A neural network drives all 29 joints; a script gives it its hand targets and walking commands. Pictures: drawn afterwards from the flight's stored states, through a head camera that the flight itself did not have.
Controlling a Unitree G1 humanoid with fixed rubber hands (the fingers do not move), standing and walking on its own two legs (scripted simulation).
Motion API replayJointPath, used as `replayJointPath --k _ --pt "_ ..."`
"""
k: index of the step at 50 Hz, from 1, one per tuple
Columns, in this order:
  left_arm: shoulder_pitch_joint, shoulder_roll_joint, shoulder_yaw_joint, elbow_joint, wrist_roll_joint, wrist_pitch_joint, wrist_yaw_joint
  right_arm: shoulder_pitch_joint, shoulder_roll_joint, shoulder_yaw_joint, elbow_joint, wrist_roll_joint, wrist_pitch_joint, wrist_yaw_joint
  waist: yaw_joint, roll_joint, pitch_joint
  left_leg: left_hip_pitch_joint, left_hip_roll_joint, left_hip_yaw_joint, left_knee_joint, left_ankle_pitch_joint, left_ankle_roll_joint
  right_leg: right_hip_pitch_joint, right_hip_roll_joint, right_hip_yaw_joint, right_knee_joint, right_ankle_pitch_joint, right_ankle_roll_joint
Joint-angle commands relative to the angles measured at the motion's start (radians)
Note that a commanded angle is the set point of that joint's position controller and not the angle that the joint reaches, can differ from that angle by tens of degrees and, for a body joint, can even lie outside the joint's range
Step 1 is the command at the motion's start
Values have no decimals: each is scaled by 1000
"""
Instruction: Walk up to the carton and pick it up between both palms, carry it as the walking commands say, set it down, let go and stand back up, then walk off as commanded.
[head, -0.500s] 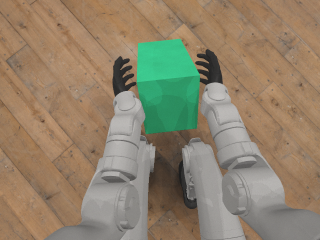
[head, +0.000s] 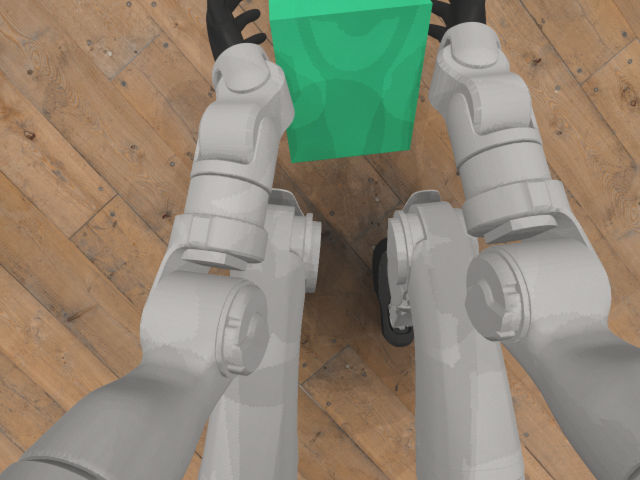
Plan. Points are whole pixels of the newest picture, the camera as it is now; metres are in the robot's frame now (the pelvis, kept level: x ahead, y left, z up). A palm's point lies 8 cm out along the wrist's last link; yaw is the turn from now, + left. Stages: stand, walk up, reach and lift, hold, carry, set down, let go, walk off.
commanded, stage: set down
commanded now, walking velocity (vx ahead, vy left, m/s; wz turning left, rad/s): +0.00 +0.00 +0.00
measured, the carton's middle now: (334, 35) +0.55 +0.02 -0.23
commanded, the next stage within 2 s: none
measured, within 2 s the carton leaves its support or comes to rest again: neither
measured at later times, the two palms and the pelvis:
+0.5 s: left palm (238, 6) +0.55 +0.12 -0.15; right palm out of the picture +0.56 -0.11 -0.15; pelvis +0.01 -0.01 -0.04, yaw +0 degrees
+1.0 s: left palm out of the picture +0.59 +0.13 -0.16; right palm out of the picture +0.60 -0.11 -0.17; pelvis +0.06 -0.02 -0.04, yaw +0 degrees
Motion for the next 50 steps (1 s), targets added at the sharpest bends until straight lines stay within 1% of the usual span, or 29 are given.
replayJointPath --k 1,4,7,9,10,14,17,19,21,23,24,27,28,30,33,37,41,42,47,50 --pt "-883 -1013 -504 -40 -108 -20 -477 -956 957 415 -180 112 -113 289 -104 -16 -2080 906 -24 36 -185 119 -12 362 59 8 -265 145 -59" --pt "-917 -1010 -445 22 -82 -30 -498 -983 968 377 -109 95 -121 307 -91 -27 -2040 851 -23 49 -166 90 -7 323 61 5 -252 118 -56" --pt "-945 -999 -412 40 -69 -40 -513 -1001 984 369 -79 96 -125 322 -69 -45 -2049 825 -24 61 -144 98 -4 310 64 0 -231 120 -52" --pt "-960 -989 -405 37 -67 -45 -519 -1016 990 377 -84 107 -128 327 -51 -51 -2070 814 -25 71 -127 118 -2 318 66 0 -216 135 -49" --pt "-956 -992 -394 43 -69 -48 -522 -1033 989 379 -88 110 -129 328 -48 -57 -2071 811 -26 77 -120 126 -2 319 68 -1 -211 136 -47" --pt "-867 -1025 -338 135 -53 -55 -545 -1047 982 393 -115 108 -143 333 -25 -83 -2030 735 -33 89 -89 182 2 322 71 3 -184 180 -41" --pt "-815 -1011 -295 226 -19 -56 -574 -951 972 366 -5 52 -137 345 -35 -98 -1834 587 -31 93 -87 129 3 261 70 15 -188 147 -40" --pt "-809 -1012 -272 248 1 -64 -592 -905 969 333 50 17 -137 353 -41 -89 -1743 516 -31 96 -82 112 2 227 72 23 -188 144 -45" --pt "-803 -1021 -262 254 11 -70 -604 -870 966 302 78 -10 -140 358 -57 -73 -1688 473 -33 97 -76 118 -1 200 74 21 -181 159 -49" --pt "-783 -1021 -248 265 26 -71 -612 -836 966 278 110 -32 -138 365 -62 -57 -1611 429 -35 99 -71 109 -3 154 76 21 -175 155 -53" --pt "-763 -1013 -228 284 39 -69 -617 -822 966 265 128 -44 -135 371 -58 -53 -1549 391 -37 102 -71 93 -2 124 76 23 -173 141 -54" --pt "-693 -972 -139 355 100 -67 -638 -749 978 204 196 -102 -127 386 -44 -68 -1356 235 -47 112 -73 57 4 53 75 37 -183 113 -51" --pt "-665 -959 -112 380 121 -65 -645 -721 974 185 220 -125 -123 387 -46 -74 -1322 196 -46 118 -74 44 4 40 75 41 -187 105 -49" --pt "-645 -911 -75 392 160 -60 -656 -686 955 160 262 -160 -116 390 -24 -82 -1287 133 -42 124 -72 16 4 12 74 48 -184 81 -48" --pt "-607 -899 -76 372 175 -66 -661 -638 954 157 260 -181 -122 383 -35 -118 -1309 148 -34 111 -69 59 -3 9 77 38 -183 124 -42" --pt "-504 -892 -81 381 179 -62 -665 -562 935 159 245 -202 -131 374 -41 -136 -1305 174 -33 98 -71 107 -11 1 85 26 -180 172 -36" --pt "-411 -878 -82 394 194 -60 -672 -471 930 167 251 -221 -130 372 -36 -139 -1275 164 -34 97 -70 145 -14 4 90 32 -183 227 -31" --pt "-394 -875 -87 393 195 -61 -673 -444 928 168 256 -226 -130 371 -39 -139 -1267 162 -34 94 -69 152 -15 2 91 33 -184 240 -31" --pt "-309 -861 -101 395 203 -64 -681 -346 920 178 267 -241 -134 364 -37 -127 -1239 138 -34 91 -68 196 -21 18 95 46 -187 312 -28" --pt "-259 -851 -109 399 207 -68 -686 -298 917 188 268 -241 -140 360 -30 -114 -1227 131 -34 90 -67 222 -24 27 97 54 -185 353 -26"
